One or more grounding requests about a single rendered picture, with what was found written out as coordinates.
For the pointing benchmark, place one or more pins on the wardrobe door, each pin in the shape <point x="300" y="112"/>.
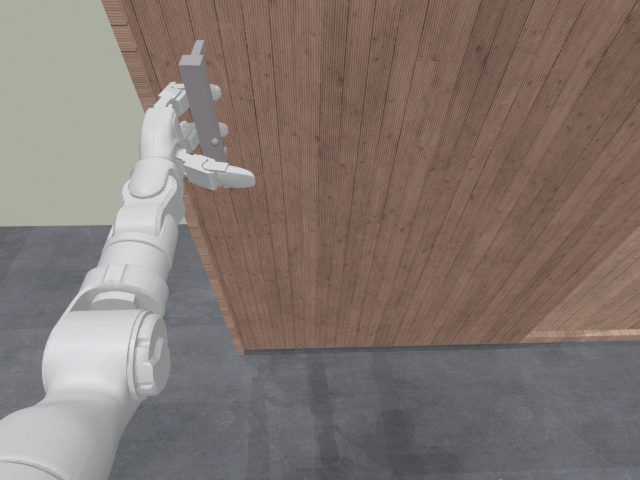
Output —
<point x="427" y="172"/>
<point x="609" y="298"/>

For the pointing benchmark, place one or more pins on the robot left forearm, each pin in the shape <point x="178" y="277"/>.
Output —
<point x="138" y="254"/>

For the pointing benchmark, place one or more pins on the handle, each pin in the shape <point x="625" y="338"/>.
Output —
<point x="196" y="82"/>

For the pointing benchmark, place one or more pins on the left robot upper arm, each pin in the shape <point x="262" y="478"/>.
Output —
<point x="99" y="366"/>

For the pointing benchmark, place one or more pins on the robot left hand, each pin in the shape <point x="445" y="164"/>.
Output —
<point x="162" y="136"/>

